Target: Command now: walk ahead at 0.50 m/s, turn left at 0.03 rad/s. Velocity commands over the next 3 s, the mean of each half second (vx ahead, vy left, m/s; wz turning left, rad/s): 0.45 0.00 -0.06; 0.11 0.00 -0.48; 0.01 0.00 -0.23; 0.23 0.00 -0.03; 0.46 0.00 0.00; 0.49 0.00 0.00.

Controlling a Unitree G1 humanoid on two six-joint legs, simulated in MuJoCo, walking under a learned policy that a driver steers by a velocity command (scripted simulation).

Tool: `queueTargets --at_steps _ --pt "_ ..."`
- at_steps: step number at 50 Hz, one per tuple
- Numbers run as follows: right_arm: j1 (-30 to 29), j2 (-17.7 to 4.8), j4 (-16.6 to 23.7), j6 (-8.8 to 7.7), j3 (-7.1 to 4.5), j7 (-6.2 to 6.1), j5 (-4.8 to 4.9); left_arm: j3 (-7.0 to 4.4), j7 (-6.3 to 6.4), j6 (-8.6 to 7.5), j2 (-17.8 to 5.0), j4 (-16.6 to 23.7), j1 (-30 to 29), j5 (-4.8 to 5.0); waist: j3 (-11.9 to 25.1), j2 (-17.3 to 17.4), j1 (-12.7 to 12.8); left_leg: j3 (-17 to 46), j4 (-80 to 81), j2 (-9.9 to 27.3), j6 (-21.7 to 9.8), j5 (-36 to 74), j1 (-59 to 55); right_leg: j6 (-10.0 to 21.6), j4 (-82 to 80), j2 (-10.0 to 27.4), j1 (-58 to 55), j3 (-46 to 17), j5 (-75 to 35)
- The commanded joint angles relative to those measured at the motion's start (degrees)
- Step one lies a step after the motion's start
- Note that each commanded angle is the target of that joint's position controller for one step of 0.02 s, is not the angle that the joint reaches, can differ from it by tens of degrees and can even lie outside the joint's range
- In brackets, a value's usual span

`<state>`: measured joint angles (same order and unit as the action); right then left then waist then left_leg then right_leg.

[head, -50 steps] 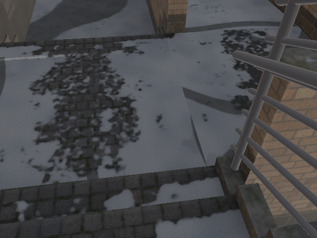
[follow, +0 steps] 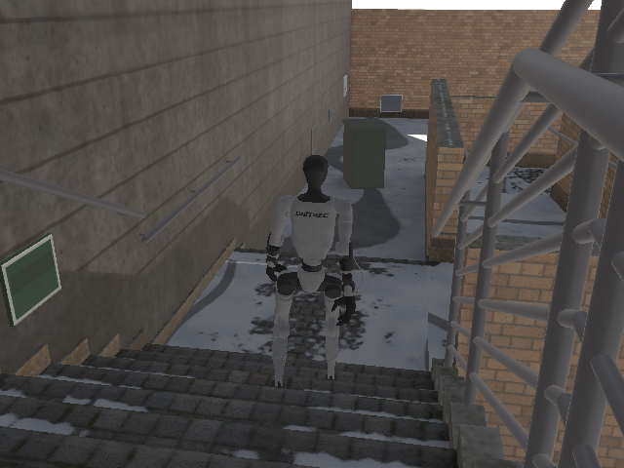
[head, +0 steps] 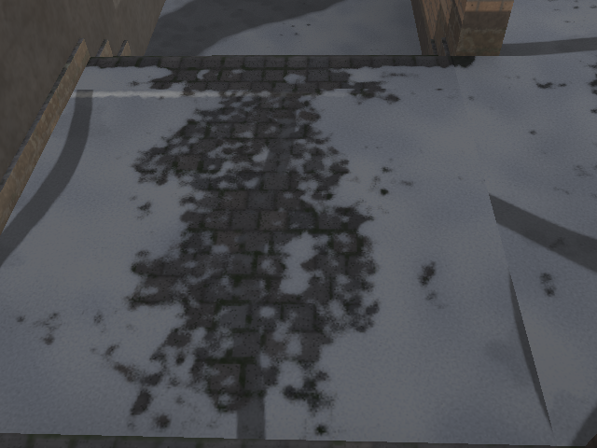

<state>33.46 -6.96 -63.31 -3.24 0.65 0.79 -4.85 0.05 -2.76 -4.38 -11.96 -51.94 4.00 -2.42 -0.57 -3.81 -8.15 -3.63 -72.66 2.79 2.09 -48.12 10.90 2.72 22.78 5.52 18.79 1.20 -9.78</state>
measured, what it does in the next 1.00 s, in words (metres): goes down, turning right: left foot 0.16 m lower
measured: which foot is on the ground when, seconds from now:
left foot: down 0.00-0.00, up 0.02-0.56, down 0.58-1.00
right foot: down 0.00-0.58, up 0.60-1.00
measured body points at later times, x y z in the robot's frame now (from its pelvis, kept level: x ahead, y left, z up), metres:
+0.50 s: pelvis +0.25 +0.00 -0.11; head +0.26 +0.00 +0.34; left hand +0.06 +0.13 -0.24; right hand +0.47 -0.18 -0.21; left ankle +0.45 +0.14 -0.81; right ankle +0.08 -0.10 -0.77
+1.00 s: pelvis +0.41 +0.00 -0.20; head +0.43 -0.01 +0.25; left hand +0.62 +0.17 -0.32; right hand +0.36 -0.27 -0.32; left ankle +0.43 +0.12 -0.93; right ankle +0.41 -0.12 -0.90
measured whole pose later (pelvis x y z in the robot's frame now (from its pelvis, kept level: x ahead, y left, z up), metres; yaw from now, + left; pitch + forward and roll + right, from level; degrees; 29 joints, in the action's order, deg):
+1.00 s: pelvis +0.41 +0.00 -0.20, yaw -21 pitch +3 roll +2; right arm 17.9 -13.3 -48.5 -6.1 -4.5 -2.6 -4.7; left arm -2.4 -2.6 -1.8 -12.0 -43.6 12.1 -4.4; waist 0.0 -1.4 -3.6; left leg -21.3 -30.4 8.8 0.9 -17.2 13.4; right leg 0.8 48.3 4.5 30.9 3.9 12.7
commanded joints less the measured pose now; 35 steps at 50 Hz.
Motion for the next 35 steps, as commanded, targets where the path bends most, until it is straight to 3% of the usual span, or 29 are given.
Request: queueTargets --at_steps 1,2,3,4,5,6,7,8,9,10,11,14,15,16,18,19,21,23,24,26,27,28,29,30,31,32,33,34,35 --pt "18.2 -0.8 -2.9 -0.13 -0.63 7.29 -0.42 -7.03 -1.59 -0.09 -20.6 -10.3 38.5 -2.29 22.4 -13.7 13.0 4.3 -45.4 -4.8 -1.5 0.0 36.3 19.1 19.1 14.3 -61.9 -10.8 -45.9" --pt "3.9 -8.9 2.2 -1.5 -2.97 8.04 2.37 -7.08 -1.79 0.4 -18.1 -11.1 41.3 -4.71 15.4 -7.8 18.2 5.1 -52.8 -4.1 -2.2 0.2 48.7 17.6 16.6 14.3 -54.9 -13.4 -42.1" --pt "-6.9 -8.5 9.5 -2.39 -2.54 6.75 3.69 -6.82 -2.11 -0.15 -17.3 -9.9 34.9 -3.07 7.9 -5.9 17.2 4.7 -48.7 -1.5 -2.5 6.4 62.6 20.9 7.4 20.0 -45.2 -24.7 -5.6" --pt "-11.4 -11.8 10.0 -2.9 -3.52 4.6 3.48 -5.35 -2.18 -0.44 -11.4 -9.4 31.6 -2.15 0.3 0.5 16.4 5.9 -45.3 1.3 -3.6 14.3 62.6 19.3 1.9 19.5 -30.8 -26.3 14.0" --pt "-7.9 -6.9 8.5 -2.81 -2.08 2.83 2.72 -2.85 -2.31 -0.29 -5.1 -7.5 25.0 -2.86 -0.9 2.4 10.2 11.0 -39.7 4.0 -6.5 26.0 52.8 16.4 0.0 19.3 -16.5 -24.7 12.5" --pt "-6.7 -3.1 8.8 -2.3 -1.26 1.86 2.35 -1.82 -2.05 -0.48 -3.0 -6.8 21.2 -4.1 -5.1 4.4 6.2 13.0 -31.2 6.7 -7.7 32.2 46.1 15.9 -2.6 19.4 -2.5 -22.5 13.0" --pt "-8.4 -0.1 9.6 -1.77 -0.14 1.37 0.73 -0.74 -0.97 -1.41 0.1 -7.2 19.1 -3.89 -7.7 4.1 4.4 14.2 -23.0 8.5 -9.3 39.5 44.8 14.3 -4.2 15.3 4.5 -19.7 17.7" --pt "-7.9 0.6 9.4 -1.45 0.11 1.71 -1.01 -0.6 0.59 -3.08 0.4 -6.8 17.4 -2.35 -6.4 3.3 4.6 12.3 -10.2 8.5 -9.8 46.6 42.2 12.0 -5.1 9.6 6.5 -14.6 23.8" --pt "-11.4 -1.3 9.7 -1.96 -0.5 2.29 -1.18 0.0 1.45 -4.6 2.1 -5.3 14.7 -1.15 -5.2 5.9 6.2 9.3 7.7 7.4 -9.4 56.8 31.4 12.2 -6.5 6.4 13.7 -8.1 21.6" --pt "-14.8 -3.0 9.9 -1.51 -1.14 2.83 -0.89 0.16 1.56 -5.01 -0.5 -6.9 19.0 -1.16 -5.3 1.2 8.0 6.2 9.3 5.6 -7.8 58.0 29.4 14.2 -6.2 5.5 14.4 -7.3 20.7" --pt "-17.5 -3.7 11.4 -1.11 -1.01 3.42 -0.96 0.4 1.12 -4.76 -2.0 -9.0 23.3 -2.47 -3.9 -1.4 8.2 5.2 7.2 4.9 -6.5 56.9 29.2 15.0 -3.8 6.2 13.1 -8.7 14.0" --pt "-16.6 -5.0 11.9 -0.27 -0.57 3.65 -2.16 0.47 -0.14 -4.14 -3.5 -10.1 28.4 -3.71 -2.1 1.9 7.1 4.8 7.5 3.3 -4.8 55.1 31.8 15.6 4.6 8.1 7.2 -11.1 4.7" --pt "-23.2 -5.0 13.6 -0.24 0.09 3.51 -1.92 1.16 0.78 -4.26 -0.8 -13.4 32.6 -3.51 -3.0 3.8 10.8 13.3 14.1 6.8 -3.8 61.0 48.3 15.5 8.1 10.3 -9.0 -16.7 12.7" --pt "-28.3 -5.2 14.6 -0.53 0.19 3.14 -2.48 1.78 2.47 -4.31 1.4 -14.8 40.1 -2.32 -3.4 4.0 15.0 13.6 23.9 6.6 -3.4 65.3 61.2 15.4 11.0 10.6 -23.3 -19.0 17.8" --pt "-34.6 -4.1 15.4 -1.05 0.62 2.83 -1.49 2.28 3.66 -3.04 2.8 -17.5 47.4 -2.65 -4.2 2.0 17.2 11.7 28.1 6.5 -1.7 63.5 66.5 16.1 13.5 10.9 -27.6 -24.9 14.6" --pt "-36.5 -5.2 14.4 -1.29 0.95 3.59 -1.51 3.23 3.99 -2.4 5.7 -14.0 42.2 -1.28 -3.5 6.0 16.9 8.3 40.1 6.2 -2.1 76.2 51.6 13.3 16.9 5.3 -14.7 -17.0 18.9" --pt "-36.0 -5.6 16.6 -0.96 1.05 4.26 -0.82 2.58 1.43 -1.62 1.3 -10.6 33.8 -3.15 -3.7 -0.2 13.4 0.1 33.1 1.4 -3.6 80.6 14.1 10.8 12.1 -0.3 20.5 -9.8 28.0" --pt "-36.2 -9.0 18.1 -0.05 0.1 3.93 0.1 1.72 1.34 -2.23 -0.3 -8.1 31.1 -2.45 -6.6 1.4 12.5 2.2 37.0 1.9 -3.2 72.2 12.8 9.9 16.3 1.3 18.1 -12.4 30.6" --pt "-38.7 -9.9 19.0 -0.06 0.04 3.68 0.49 1.25 2.61 -2.64 -0.5 -8.9 35.0 -1.53 -7.5 1.8 15.3 3.1 46.6 2.5 -3.2 70.0 17.0 8.8 20.0 1.7 8.2 -14.8 30.0" --pt "-40.5 -8.4 17.7 -0.4 0.39 3.25 0.37 0.28 4.39 -1.43 -1.1 -10.8 40.6 0.36 -7.7 1.3 19.4 4.6 63.2 2.8 -3.2 69.2 19.4 7.3 24.8 0.7 -6.5 -18.4 27.1" --pt "-37.7 -8.6 16.4 -0.97 0.06 2.57 0.9 -0.01 3.81 -0.13 -1.8 -11.2 39.8 -0.09 -6.3 0.5 18.4 2.7 65.1 2.5 -3.5 72.7 11.5 6.8 27.5 0.0 -5.1 -17.9 24.2" --pt "-24.9 -10.9 13.4 -2.26 -1.58 1.61 1.25 -0.24 2.16 1.08 -2.6 -10.3 37.0 -0.73 -1.0 4.3 11.2 0.1 66.5 2.6 -5.7 79.8 -7.9 3.3 40.3 -4.0 2.3 -12.7 19.7" --pt "-5.8 -14.3 8.1 -2.48 -3.54 0.5 1.74 0.84 -0.78 2.27 1.3 -10.5 38.7 -3.09 11.8 7.5 4.7 0.4 55.3 9.3 -10.7 96.2 -37.1 -1.6 53.6 -5.4 14.8 -8.8 21.7" --pt "4.1 -21.8 7.9 -2.33 -6.2 0.67 1.75 2.81 -1.37 0.92 10.8 -8.6 46.3 -0.59 29.8 22.0 5.9 7.4 32.5 24.1 -25.8 135.8 -64.9 -6.3 86.6 -9.1 29.2 -3.6 62.1" --pt "3.9 -20.7 8.6 -1.36 -6.59 1.53 -0.34 1.87 -2.08 0.34 4.3 -3.2 36.8 1.45 32.8 15.8 1.9 11.3 32.5 29.3 -28.0 135.3 -63.2 -7.4 101.0 -6.7 38.5 -3.2 69.4" --pt "-4.0 -19.6 11.7 -0.79 -6.94 1.29 -1.57 0.71 -2.26 0.31 1.2 1.6 27.0 1.53 24.0 7.8 2.1 10.0 37.1 28.4 -24.7 116.8 -51.1 -7.0 97.3 -4.3 45.6 -2.5 65.6" --pt "-9.8 -18.0 13.5 -0.22 -6.27 1.73 -0.43 0.17 -1.48 0.19 0.6 3.0 23.9 0.92 17.9 5.0 4.2 9.5 41.6 29.0 -24.5 101.0 -34.6 -6.7 93.7 -2.2 43.2 -3.0 61.7" --pt "-16.8 -14.6 15.5 -0.66 -4.68 1.96 1.1 -0.01 -0.8 0.16 1.3 3.8 23.1 0.45 9.6 3.1 8.5 5.5 46.1 26.3 -23.1 92.4 -15.5 -5.7 83.1 -0.3 36.6 -4.9 54.9" --pt "-17.2 -14.7 15.6 -1.14 -4.82 1.79 -0.1 0.36 -0.19 0.26 3.2 2.7 25.7 0.18 3.8 4.5 12.2 1.8 50.0 24.7 -22.8 96.5 1.9 -4.7 82.5 -0.3 26.0 -4.3 48.2"
Next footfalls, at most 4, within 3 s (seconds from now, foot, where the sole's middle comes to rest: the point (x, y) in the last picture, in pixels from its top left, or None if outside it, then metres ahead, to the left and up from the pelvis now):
0.58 left None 0.47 0.12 -0.97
1.04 right None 0.43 -0.14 -0.97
1.40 left None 0.54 0.03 -0.97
2.30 right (376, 383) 0.81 -0.30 -1.13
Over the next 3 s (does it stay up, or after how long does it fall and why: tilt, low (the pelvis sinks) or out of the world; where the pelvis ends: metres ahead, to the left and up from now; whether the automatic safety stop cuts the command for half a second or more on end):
stays up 1.03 -0.18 -0.34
